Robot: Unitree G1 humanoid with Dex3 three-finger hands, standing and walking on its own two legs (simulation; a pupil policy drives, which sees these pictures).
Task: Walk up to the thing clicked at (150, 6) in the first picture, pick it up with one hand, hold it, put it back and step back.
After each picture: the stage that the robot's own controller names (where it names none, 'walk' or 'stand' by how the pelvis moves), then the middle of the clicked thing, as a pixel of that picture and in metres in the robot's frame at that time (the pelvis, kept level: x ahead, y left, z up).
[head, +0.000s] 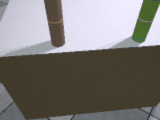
stand; (145, 17) +0.69 -0.26 +0.08
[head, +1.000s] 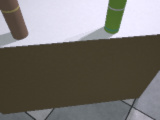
sink last; (116, 4) +0.65 -0.11 +0.11
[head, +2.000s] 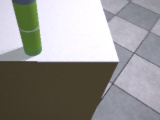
rise first; (28, 25) +0.51 +0.22 +0.11
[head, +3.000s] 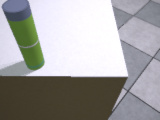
stand; (27, 39) +0.45 +0.21 +0.11
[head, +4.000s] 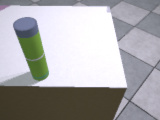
stand; (34, 53) +0.45 +0.20 +0.08
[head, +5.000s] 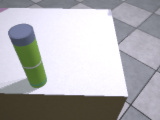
stand; (31, 60) +0.42 +0.20 +0.07
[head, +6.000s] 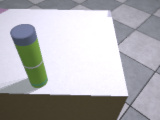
stand; (32, 60) +0.42 +0.20 +0.07
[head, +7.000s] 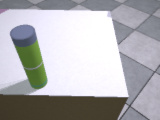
stand; (32, 61) +0.41 +0.20 +0.07
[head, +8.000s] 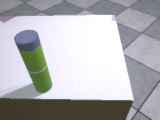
rise first; (36, 65) +0.40 +0.20 +0.08
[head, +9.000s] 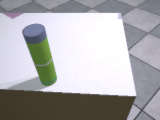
go down; (42, 58) +0.43 +0.20 +0.08
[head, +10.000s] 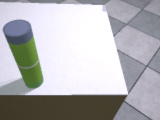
go down; (27, 59) +0.41 +0.19 +0.09
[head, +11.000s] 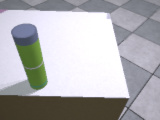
approach; (32, 60) +0.42 +0.19 +0.09
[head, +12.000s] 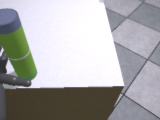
close; (18, 50) +0.42 +0.21 +0.11
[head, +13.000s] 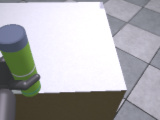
lift; (22, 66) +0.36 +0.19 +0.11
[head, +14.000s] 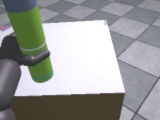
lift; (32, 42) +0.35 +0.15 +0.25
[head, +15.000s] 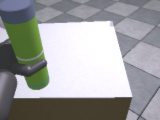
hold; (29, 50) +0.32 +0.16 +0.24
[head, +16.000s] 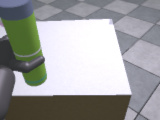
hold; (27, 47) +0.33 +0.17 +0.24
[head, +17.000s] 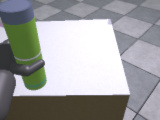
crouch; (27, 51) +0.33 +0.17 +0.23
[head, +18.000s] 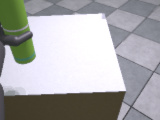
lower; (15, 24) +0.42 +0.20 +0.25
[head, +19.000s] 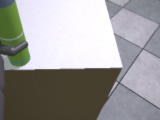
lower; (10, 31) +0.46 +0.21 +0.14
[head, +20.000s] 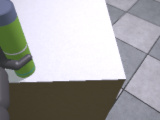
lower; (14, 45) +0.42 +0.21 +0.13
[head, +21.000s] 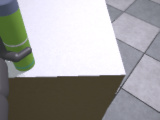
lower; (15, 37) +0.44 +0.21 +0.14
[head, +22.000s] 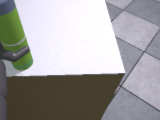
lower; (12, 36) +0.45 +0.21 +0.14
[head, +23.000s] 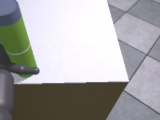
open; (17, 44) +0.42 +0.20 +0.13
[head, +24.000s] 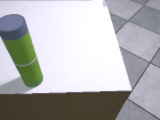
sink last; (24, 56) +0.40 +0.20 +0.11
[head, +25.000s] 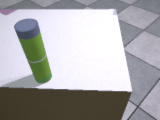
stand; (36, 55) +0.43 +0.21 +0.10
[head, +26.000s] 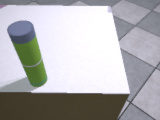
stand; (31, 58) +0.41 +0.20 +0.09
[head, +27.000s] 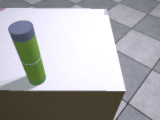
stand; (30, 57) +0.43 +0.21 +0.08
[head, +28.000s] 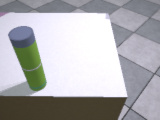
walk; (30, 62) +0.41 +0.20 +0.08
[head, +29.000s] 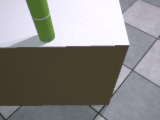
walk; (40, 13) +0.58 +0.19 +0.10
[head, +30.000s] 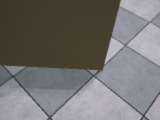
walk; out of the picture +0.94 +0.15 +0.10
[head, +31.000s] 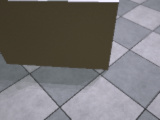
walk; out of the picture +1.15 +0.18 +0.09
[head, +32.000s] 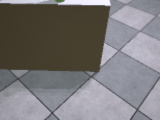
stand; out of the picture +1.10 +0.18 +0.08
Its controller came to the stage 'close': yes
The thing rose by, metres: 0.19
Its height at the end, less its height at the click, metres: +0.00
